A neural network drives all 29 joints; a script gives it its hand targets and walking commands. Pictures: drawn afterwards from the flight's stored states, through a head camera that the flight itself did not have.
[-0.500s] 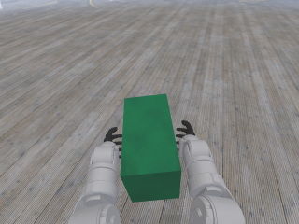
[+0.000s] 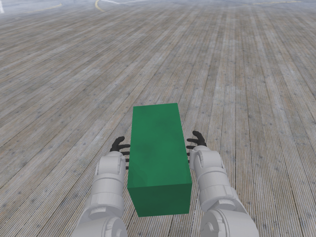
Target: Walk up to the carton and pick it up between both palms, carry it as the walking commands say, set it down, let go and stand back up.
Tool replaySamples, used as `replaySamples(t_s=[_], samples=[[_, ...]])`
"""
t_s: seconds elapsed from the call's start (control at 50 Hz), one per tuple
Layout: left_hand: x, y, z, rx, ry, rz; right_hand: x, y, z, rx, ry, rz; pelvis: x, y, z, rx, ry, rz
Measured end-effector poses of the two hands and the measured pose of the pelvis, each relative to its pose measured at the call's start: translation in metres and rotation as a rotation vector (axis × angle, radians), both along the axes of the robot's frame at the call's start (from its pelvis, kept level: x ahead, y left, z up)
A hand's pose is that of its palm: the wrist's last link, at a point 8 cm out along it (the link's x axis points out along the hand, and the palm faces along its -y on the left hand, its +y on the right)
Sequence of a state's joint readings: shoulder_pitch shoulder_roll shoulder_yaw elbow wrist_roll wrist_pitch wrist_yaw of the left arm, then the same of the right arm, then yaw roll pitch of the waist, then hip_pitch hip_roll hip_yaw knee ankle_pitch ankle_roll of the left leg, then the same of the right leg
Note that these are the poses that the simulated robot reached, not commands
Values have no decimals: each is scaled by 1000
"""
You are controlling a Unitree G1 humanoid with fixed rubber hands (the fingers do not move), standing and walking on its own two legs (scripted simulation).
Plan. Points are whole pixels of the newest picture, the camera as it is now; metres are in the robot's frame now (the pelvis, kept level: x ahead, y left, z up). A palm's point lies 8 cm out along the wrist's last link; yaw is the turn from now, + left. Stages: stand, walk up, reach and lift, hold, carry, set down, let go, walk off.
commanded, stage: hold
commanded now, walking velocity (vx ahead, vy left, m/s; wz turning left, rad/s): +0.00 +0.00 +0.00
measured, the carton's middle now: (159, 156) +0.38 -0.01 -0.01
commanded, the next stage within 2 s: carry in 0.48 s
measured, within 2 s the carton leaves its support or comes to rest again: neither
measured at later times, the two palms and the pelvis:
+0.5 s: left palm (115, 160) +0.31 +0.12 +0.06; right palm (200, 154) +0.32 -0.12 +0.06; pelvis +0.00 +0.00 +0.00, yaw +0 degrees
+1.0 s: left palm (81, 161) +0.28 +0.19 +0.10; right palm (171, 149) +0.31 -0.04 +0.10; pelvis -0.05 +0.05 +0.00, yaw +3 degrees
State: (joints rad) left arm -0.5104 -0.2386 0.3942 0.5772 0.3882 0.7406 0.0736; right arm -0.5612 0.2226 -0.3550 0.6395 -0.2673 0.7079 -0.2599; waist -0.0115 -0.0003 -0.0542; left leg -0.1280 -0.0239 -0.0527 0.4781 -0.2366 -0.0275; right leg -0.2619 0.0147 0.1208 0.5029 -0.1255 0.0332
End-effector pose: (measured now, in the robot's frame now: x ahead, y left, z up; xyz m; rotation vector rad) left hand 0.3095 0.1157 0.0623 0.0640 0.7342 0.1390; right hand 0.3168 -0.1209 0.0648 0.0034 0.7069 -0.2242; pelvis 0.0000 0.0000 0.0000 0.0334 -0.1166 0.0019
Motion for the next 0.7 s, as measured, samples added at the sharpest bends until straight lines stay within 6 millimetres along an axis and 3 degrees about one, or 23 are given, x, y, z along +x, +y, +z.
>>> replaySamples(t_s=[0.56,0.7], samples=[[0,0,1,5,-8,-11,1,1,-1,-12,-3,-6,-1,1,-1,-3,9,8],[3,26,4,-12,-51,27,8,29,5,-77,-32,27,-12,24,-7,-26,86,44]])
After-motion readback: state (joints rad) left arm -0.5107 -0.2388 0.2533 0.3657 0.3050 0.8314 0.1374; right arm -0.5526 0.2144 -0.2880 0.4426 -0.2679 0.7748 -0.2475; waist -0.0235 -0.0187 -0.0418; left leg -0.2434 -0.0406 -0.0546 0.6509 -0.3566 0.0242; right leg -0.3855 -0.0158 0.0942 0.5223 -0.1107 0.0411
